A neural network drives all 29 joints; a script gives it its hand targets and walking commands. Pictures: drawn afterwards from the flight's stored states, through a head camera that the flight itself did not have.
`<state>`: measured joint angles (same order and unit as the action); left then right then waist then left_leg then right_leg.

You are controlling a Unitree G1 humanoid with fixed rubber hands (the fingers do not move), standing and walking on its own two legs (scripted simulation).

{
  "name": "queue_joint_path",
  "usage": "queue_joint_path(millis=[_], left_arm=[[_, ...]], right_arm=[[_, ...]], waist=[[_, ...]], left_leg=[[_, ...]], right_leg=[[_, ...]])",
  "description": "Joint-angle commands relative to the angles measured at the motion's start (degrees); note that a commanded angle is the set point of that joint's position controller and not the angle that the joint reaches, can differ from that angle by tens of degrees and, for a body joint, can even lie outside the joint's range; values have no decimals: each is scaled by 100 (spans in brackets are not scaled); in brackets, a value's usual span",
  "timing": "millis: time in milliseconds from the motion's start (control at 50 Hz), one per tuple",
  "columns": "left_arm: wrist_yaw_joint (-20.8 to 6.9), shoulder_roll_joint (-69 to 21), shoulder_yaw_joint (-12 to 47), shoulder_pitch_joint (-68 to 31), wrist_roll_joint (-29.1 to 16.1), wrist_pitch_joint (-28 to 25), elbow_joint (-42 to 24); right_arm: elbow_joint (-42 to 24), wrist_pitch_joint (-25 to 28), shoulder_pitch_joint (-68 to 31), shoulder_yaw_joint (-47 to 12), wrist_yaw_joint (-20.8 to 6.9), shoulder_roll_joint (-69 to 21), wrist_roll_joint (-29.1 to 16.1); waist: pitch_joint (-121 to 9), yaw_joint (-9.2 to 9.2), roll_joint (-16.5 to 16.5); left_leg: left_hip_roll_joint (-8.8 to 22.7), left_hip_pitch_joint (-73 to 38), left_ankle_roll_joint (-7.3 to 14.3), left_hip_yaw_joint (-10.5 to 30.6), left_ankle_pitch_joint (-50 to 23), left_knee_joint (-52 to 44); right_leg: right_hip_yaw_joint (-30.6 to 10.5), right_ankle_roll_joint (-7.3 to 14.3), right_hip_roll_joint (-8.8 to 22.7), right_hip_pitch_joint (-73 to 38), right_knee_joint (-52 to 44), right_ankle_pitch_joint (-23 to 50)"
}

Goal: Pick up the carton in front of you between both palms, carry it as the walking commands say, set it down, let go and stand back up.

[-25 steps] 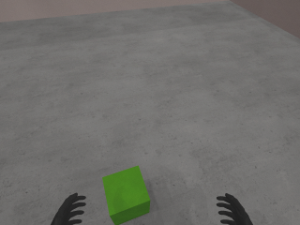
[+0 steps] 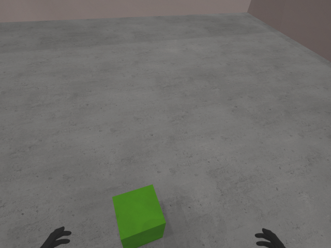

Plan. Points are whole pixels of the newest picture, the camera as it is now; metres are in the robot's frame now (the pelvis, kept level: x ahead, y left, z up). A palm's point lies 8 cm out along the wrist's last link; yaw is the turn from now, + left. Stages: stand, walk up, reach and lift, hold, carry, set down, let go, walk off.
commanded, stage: stand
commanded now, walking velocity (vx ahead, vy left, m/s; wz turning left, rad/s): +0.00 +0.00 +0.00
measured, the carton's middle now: (138, 218) +0.42 +0.09 -0.64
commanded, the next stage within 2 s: none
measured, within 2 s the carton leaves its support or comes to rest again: neither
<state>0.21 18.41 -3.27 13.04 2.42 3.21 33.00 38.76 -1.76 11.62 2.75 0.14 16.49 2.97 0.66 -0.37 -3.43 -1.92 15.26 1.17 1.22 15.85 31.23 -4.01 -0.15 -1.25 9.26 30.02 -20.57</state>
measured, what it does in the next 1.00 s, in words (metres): stands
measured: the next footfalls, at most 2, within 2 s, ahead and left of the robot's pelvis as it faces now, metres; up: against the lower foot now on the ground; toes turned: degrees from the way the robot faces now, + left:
none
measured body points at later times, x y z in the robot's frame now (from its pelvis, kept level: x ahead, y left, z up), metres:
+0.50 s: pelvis +0.02 +0.01 +0.00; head +0.03 +0.03 +0.45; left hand +0.16 +0.30 -0.11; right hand +0.13 -0.29 -0.09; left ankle +0.01 +0.11 -0.73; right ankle -0.05 -0.13 -0.73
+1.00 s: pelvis +0.00 +0.01 +0.01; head +0.00 +0.03 +0.46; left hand +0.11 +0.31 -0.11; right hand +0.10 -0.30 -0.09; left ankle +0.01 +0.11 -0.73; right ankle -0.05 -0.13 -0.73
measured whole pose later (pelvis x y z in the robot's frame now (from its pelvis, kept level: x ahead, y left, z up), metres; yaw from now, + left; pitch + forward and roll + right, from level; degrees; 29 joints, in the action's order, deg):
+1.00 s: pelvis +0.00 +0.01 +0.01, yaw -1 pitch -2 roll +0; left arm 1.2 21.7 -0.8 10.3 1.5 -0.4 52.4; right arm 56.2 0.4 7.2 1.4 0.6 20.2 1.3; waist 1.3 0.4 -2.3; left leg -1.7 9.7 1.7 0.2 12.2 23.9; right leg -4.8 -1.0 -0.6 3.4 21.0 -15.7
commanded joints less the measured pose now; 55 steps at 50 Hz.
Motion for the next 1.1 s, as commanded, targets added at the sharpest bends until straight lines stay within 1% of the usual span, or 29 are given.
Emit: queue_joint_path(millis=[0, 40, 100, 180, 280, 420, 840, 1080], left_arm=[[6, 646, -159, -238, -8, -270, -225], [43, 724, -142, -243, -20, -308, -73], [91, 803, -108, -212, -37, -337, 144], [128, 862, -63, -169, -52, -342, 376], [157, 915, -27, -194, -64, -346, 589], [170, 965, 2, -300, -73, -362, 815], [126, 1135, 54, -429, -83, -422, 1503], [103, 1215, 80, -453, -101, -438, 1807]], right_arm=[[-261, 183, -417, 230, 21, 887, -37], [-131, 203, -362, 230, 41, 932, -53], [48, 218, -290, 230, 74, 1027, -66], [230, 219, -264, 217, 104, 1115, -86], [419, 224, -293, 194, 125, 1171, -105], [655, 239, -400, 161, 125, 1181, -121], [1338, 270, -626, 72, 82, 1319, -155], [1624, 282, -690, 24, 68, 1420, -190]], waist=[[-254, 18, 567], [-368, 58, 536], [-454, 93, 513], [-482, 97, 460], [-466, 99, 390], [-395, 100, 317], [-86, 94, 328], [-27, 85, 328]], left_leg=[[617, -92, 23, 659, -290, -761], [619, -334, 15, 593, -1012, -608], [643, -583, 16, 550, -1691, -503], [666, -762, 19, 528, -2200, -473], [679, -889, 21, 503, -2476, -489], [690, -949, 30, 498, -2379, -573], [738, -923, 42, 609, -1351, -1035], [762, -927, 43, 678, -1183, -1171]], right_leg=[[-251, 61, 271, 108, -390, 741], [-306, 48, 331, 64, -413, 1172], [-327, 28, 374, 1, -414, 1634], [-326, 13, 409, -79, -420, 2014], [-322, -2, 440, -116, -459, 2231], [-344, 0, 494, -131, -599, 2188], [-466, 50, 597, -86, -1155, 1454], [-475, 67, 622, -113, -1300, 1329]])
